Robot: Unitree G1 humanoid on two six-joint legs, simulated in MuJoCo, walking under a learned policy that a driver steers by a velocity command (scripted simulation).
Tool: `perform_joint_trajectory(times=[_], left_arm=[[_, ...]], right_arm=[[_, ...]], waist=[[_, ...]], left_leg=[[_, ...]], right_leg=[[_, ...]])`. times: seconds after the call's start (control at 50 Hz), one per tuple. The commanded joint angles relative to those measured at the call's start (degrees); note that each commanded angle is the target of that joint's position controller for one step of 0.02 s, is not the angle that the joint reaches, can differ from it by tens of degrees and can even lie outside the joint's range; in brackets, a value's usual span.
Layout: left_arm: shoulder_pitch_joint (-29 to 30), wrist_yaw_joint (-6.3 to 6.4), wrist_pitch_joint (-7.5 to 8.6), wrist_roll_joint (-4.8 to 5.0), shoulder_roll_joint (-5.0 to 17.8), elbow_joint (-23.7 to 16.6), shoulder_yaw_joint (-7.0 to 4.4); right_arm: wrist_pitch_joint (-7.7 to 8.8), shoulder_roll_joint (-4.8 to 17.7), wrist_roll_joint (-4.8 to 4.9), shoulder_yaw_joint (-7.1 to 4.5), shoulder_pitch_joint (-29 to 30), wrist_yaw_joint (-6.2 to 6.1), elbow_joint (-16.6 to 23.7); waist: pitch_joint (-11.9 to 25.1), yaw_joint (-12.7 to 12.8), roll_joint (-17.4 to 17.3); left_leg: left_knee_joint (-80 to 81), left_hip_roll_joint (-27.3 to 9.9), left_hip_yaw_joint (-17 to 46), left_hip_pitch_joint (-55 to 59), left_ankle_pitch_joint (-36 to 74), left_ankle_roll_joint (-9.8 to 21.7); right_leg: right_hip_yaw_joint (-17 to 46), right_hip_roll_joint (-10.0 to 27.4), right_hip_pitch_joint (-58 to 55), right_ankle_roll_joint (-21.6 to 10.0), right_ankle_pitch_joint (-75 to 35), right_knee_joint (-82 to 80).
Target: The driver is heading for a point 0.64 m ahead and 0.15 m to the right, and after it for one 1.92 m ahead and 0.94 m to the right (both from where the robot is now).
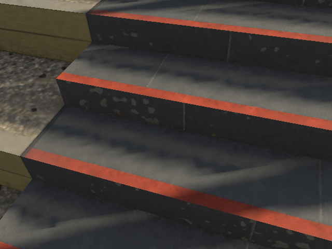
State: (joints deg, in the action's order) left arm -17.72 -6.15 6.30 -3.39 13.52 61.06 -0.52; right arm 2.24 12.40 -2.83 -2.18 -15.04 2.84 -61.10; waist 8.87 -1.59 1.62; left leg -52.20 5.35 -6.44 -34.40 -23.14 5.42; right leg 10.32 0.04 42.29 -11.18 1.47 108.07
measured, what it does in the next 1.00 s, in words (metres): climbs: right foot 0.14 m higher, then left foot 0.14 m higher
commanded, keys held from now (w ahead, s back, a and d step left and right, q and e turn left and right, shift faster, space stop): w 0.66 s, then w+e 0.08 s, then e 0.26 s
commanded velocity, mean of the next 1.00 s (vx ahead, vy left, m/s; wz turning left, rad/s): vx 0.45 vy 0.00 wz -0.07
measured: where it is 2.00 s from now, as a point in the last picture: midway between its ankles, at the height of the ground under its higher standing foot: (159, 184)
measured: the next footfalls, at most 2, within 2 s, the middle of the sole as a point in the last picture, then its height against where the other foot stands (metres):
right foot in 0.28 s outside the picture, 0.14 m higher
left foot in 0.92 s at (140, 158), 0.14 m higher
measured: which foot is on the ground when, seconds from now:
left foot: down 0.00-0.32, up 0.34-0.90, down 0.92-1.00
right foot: up 0.00-0.26, down 0.28-0.94, up 0.96-1.00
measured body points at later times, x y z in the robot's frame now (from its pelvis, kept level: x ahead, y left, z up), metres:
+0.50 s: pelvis +0.28 -0.07 +0.15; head +0.27 -0.08 +0.60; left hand +0.27 +0.15 +0.00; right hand +0.42 -0.30 +0.04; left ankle +0.26 +0.06 -0.37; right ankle +0.32 -0.15 -0.54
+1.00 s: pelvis +0.60 +0.02 +0.23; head +0.62 +0.01 +0.68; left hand +0.58 +0.22 +0.08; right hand +0.89 -0.15 +0.19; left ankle +0.76 +0.11 -0.39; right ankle +0.37 -0.14 -0.39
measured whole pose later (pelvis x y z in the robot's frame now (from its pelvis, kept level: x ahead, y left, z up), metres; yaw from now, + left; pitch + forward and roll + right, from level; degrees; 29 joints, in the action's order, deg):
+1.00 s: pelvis +0.60 +0.02 +0.23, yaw -7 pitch +8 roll +2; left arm -26.1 -6.0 7.2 -0.8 6.3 58.1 -1.4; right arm 3.0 6.8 -2.9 3.0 9.6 2.7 -40.4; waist 6.2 4.8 1.5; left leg -68.4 -4.8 -8.1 -55.9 -20.9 4.0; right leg 10.3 2.2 17.0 0.3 14.8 64.4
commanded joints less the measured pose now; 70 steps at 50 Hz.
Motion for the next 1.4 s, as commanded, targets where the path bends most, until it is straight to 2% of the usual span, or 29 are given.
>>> perform_joint_trajectory(times=[0.02, 0.18, 0.2, 0.22, 0.28, 0.3, 0.32, 0.34, 0.36, 0.4, 0.44, 0.5, 0.6, 0.68, 0.7, 0.72, 0.8, 0.82, 0.86, 0.92, 0.94, 0.96, 0.98, 1.0, 1.06, 1.1, 1.22, 1.3, 1.4], left_arm=[[1.3, 0.78, -2.17, 0.42, -6.3, -5.6, 1.92], [26.3, 4.29, -3.03, 1.89, -0.1, -19.4, 3.26], [27.5, 3.6, -4.11, 1.38, -0.3, -19.4, 3.51], [21.9, 5.22, -4.69, 4.12, -7.0, -20.0, 4.53], [4.5, 7.04, -4.43, 5.08, -4.0, -14.2, 2.24], [-5.4, 7.21, -3.27, 3.63, 0.3, -11.2, 0.06], [-8.8, 8.01, -3.46, 2.4, 8.9, -9.6, -2.92], [-8.1, 8.18, -4.29, 3.08, 11.9, -9.1, -4.57], [-0.6, 7.86, -3.61, 3.73, 11.2, -9.6, -4.71], [2.6, 7.53, -2.84, 2.12, 1.0, -5.8, -3.23], [1.5, 7.36, -1.65, 0.95, -7.4, -1.9, -1.38], [-2.9, 6.21, 0.56, 1.9, -5.9, 1.7, -1.78], [-5.3, 7.75, 2.06, 3.56, -0.8, -2.0, -3.1], [-18.4, 8.11, 2.26, 1.22, -1.2, -0.7, -4.11], [-28.2, 5.57, 0.14, -4.63, -7.8, 5.4, -0.84], [-31.8, 4.57, -0.68, -6.11, -8.7, 7.3, -0.25], [-21.1, 3.43, -1.49, -5.38, -9.2, 5.0, 1.59], [-17.2, 1.83, -1.69, -4.84, -9.1, 3.2, 2.23], [-15.7, -0.11, -0.18, 0.09, -0.9, 0.5, 0.77], [-9.5, -0.46, 3.68, 3.44, 11.4, -4.2, -2.66], [-14.3, 0.32, 4.08, 1.13, 0.7, -5.8, -0.8], [-22.0, -0.4, 3.11, 1.9, -2.5, -7.5, -0.37], [-12.7, -0.21, 0.94, 4.46, -1.2, -7.0, -3.14], [-8.3, 0.92, 0.76, 3.97, -2.7, -7.6, -4.01], [-8.0, 2.75, -0.16, 1.04, -7.6, -4.9, -1.89], [-4.4, 3.11, -1.97, 1.53, -8.6, -6.2, -0.98], [5.4, -1.02, -2.28, 1.45, 1.2, -11.2, -1.84], [11.3, -0.39, -2.58, 1.08, 3.3, -15.5, -1.77], [9.2, 2.77, -2.45, 1.56, 2.9, -17.8, -2.23]], right_arm=[[1.54, -5.8, -0.5, 2.58, 7.7, 1.19, 0.5], [3.68, 0.0, -4.68, 3.68, -10.8, 0.35, -3.6], [3.39, 2.2, -2.09, 3.23, -4.1, 1.48, 0.9], [4.67, 3.6, 5.21, 1.24, -9.7, -3.7, -1.0], [5.08, 8.2, 4.19, 0.37, -13.4, -5.7, -2.1], [5.36, 7.4, 3.5, -0.03, -11.5, -4.73, -0.3], [5.48, 2.1, 5.0, -0.06, -11.1, -2.88, 4.6], [5.41, 2.3, 2.33, -1.15, -6.3, -1.64, 7.3], [5.15, -1.4, -0.07, -0.95, -4.1, -0.79, 10.6], [4.24, -6.0, -0.04, 0.16, 0.2, -1.35, 15.2], [2.63, -8.6, 0.58, 1.07, -1.6, -2.08, 17.3], [1.39, -9.6, 0.42, 2.18, 1.3, -2.71, 21.0], [1.13, -1.9, 1.41, 0.27, 7.2, -1.92, 22.5], [1.08, -6.0, 0.27, 0.16, 17.4, -3.19, 25.4], [0.66, -5.5, 0.95, 3.28, 21.4, -1.07, 23.5], [1.2, -7.8, 0.69, 4.15, 21.8, -0.47, 24.3], [2.18, -5.2, 0.85, 5.93, 37.1, -0.18, 30.2], [0.4, -7.7, -0.06, 7.3, 42.2, 0.82, 32.4], [-2.11, -6.7, 1.13, 7.42, 41.4, 2.61, 32.0], [-1.38, 5.5, 2.38, 1.73, 13.3, 0.38, 20.9], [-1.24, 7.2, 0.45, 1.62, 0.2, -1.43, 18.5], [-1.12, 11.0, -0.55, 0.79, -13.8, -0.78, 16.9], [0.36, 13.0, -2.37, -1.25, -14.3, -1.27, 14.0], [2.33, 13.8, 0.3, -1.42, -6.1, -1.33, 12.5], [2.77, -2.0, 0.82, 1.76, 15.3, -0.89, 12.4], [2.91, -8.2, 1.06, 2.9, 18.9, -2.68, 12.1], [5.33, 4.2, -0.06, -0.42, 23.5, -3.84, 15.8], [6.28, 10.9, 0.25, -2.49, 24.2, -4.02, 18.1], [4.76, 9.2, 0.87, -3.77, 13.7, -3.89, 16.2]], waist=[[-5.5, 7.6, 1.5], [-5.5, 0.9, -3.6], [-6.1, 2.4, -5.1], [-10.7, 2.4, -5.7], [-3.1, 9.4, -4.8], [1.6, 12.9, -8.2], [5.3, 11.2, 7.9], [8.1, 11.2, 16.3], [1.6, 5.4, 10.3], [-8.7, 1.8, 0.1], [-10.0, -2.2, -0.1], [-10.2, -3.1, -0.1], [-8.9, -1.2, -2.0], [-11.9, 5.3, 2.2], [-8.5, 13.3, 7.0], [-11.6, 12.7, 5.1], [-12.1, 8.4, -0.9], [-9.5, 7.2, 1.2], [-5.7, 3.4, 8.1], [2.1, -6.8, 9.8], [24.9, -7.4, -6.3], [42.9, -6.6, -21.2], [23.7, -9.5, -15.6], [11.2, -6.2, -15.2], [2.2, 4.2, -0.2], [0.9, 7.0, -1.4], [0.3, 8.2, -1.0], [-0.2, 5.9, -3.3], [-2.7, 2.1, -4.7]], left_leg=[[32.4, -16.6, 23.6, 2.2, 9.9, 11.3], [39.5, -13.6, 12.6, 12.2, 14.0, 4.9], [47.0, -13.3, 8.6, 0.4, 14.0, 6.4], [53.6, -15.8, 12.0, -0.7, 20.4, 7.0], [26.4, -15.5, 5.4, 24.2, 77.2, 5.1], [10.8, -14.3, 5.8, 22.9, 74.8, 3.0], [-9.3, -7.2, 3.9, 1.0, 51.4, -1.0], [-31.0, -1.6, 7.4, -5.8, 11.9, -0.8], [-42.9, -5.0, 13.6, -11.8, 13.8, 0.1], [-49.4, -7.4, 10.9, -16.7, 18.6, 1.9], [-51.6, -8.0, 12.1, -18.0, 19.7, 2.7], [-55.3, -8.6, 12.3, -27.8, 15.8, 2.8], [-29.3, -11.8, 5.8, -21.2, 25.7, -1.3], [-51.3, -12.6, 5.5, -48.3, 8.5, -0.7], [-64.9, -8.5, 14.7, -67.7, 5.5, 4.7], [-70.5, -8.6, 17.3, -80.6, 1.8, 7.6], [-47.1, -14.4, 2.7, -59.3, 5.3, 12.0], [-37.2, -15.5, 0.6, -30.4, 18.3, 10.8], [-31.6, -8.9, -2.4, -2.9, 9.3, 3.5], [-1.7, -0.6, -3.3, 23.2, 19.8, 0.6], [-2.6, -18.4, 17.6, 54.0, 63.6, 14.0], [18.7, -36.3, 56.9, 61.6, 64.4, 26.2], [25.8, -33.6, 59.7, 39.7, 40.0, 20.2], [25.4, -30.0, 47.2, 23.0, 22.8, 15.6], [25.9, -26.0, 22.6, 3.9, 18.1, 9.9], [30.6, -25.2, 17.3, 0.6, 21.3, 7.9], [39.7, -18.5, -5.7, 1.5, 23.3, 4.8], [36.6, -22.4, -6.8, 17.1, 35.3, 6.0], [31.9, -28.0, -1.7, 32.4, 20.9, 7.5]], right_leg=[[-1.7, 2.5, 18.7, -3.2, 7.3, 10.2], [-6.4, 8.6, 24.5, 0.2, 6.2, -13.4], [-13.9, 6.9, 7.4, 1.9, 14.5, -25.4], [-20.9, 5.0, -4.4, 5.2, 20.4, -29.4], [-24.5, -3.9, -14.9, 4.3, 30.8, -46.3], [-14.1, -1.1, -23.6, 3.1, 28.5, -51.1], [17.7, 12.1, -34.9, -3.2, 46.3, -68.6], [46.8, 17.1, -34.5, -6.4, 60.5, -92.3], [45.8, 17.9, -29.0, -4.1, 65.2, -93.7], [28.2, 17.0, -13.3, -0.8, 54.3, -86.0], [13.5, 13.5, -9.3, 2.7, 39.4, -83.3], [5.5, 11.5, -15.3, 2.8, 29.4, -86.3], [-2.6, 10.7, -21.3, 0.1, 14.3, -95.3], [4.9, 16.0, -46.0, -4.3, 15.4, -95.2], [9.8, 18.7, -60.4, -7.9, 12.6, -89.2], [10.9, 21.3, -68.5, -7.2, 10.9, -88.3], [-2.1, 12.3, -39.2, -2.1, 12.5, -97.9], [-5.6, 11.1, -15.6, -2.7, 12.8, -106.8], [-8.7, 11.1, -5.9, -1.8, -8.2, -107.2], [-11.0, 10.5, -23.5, 6.4, -57.9, -85.5], [-8.2, 7.0, -12.4, 11.9, -27.3, -61.1], [0.4, -4.3, -5.9, 12.9, 21.0, -37.5], [7.4, -3.5, 0.3, 11.1, 10.0, -10.9], [5.3, -2.3, 4.9, 10.0, 7.1, -2.9], [-1.3, 3.9, 1.8, 6.4, 8.9, -1.9], [-0.5, 5.6, 3.2, 4.6, 11.8, -7.1], [-8.0, 6.1, -7.2, 7.6, 9.9, -23.7], [-7.7, 8.0, -10.2, 9.8, 14.7, -43.5], [-12.1, 4.0, -12.8, 9.9, 13.6, -72.5]])
Velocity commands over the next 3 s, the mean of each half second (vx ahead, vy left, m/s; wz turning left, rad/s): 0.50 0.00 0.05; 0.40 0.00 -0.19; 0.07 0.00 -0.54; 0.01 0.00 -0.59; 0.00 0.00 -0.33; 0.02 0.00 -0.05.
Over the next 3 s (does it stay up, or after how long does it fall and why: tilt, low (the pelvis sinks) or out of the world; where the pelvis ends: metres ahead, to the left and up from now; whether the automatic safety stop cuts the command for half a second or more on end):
stays up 0.72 0.02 0.34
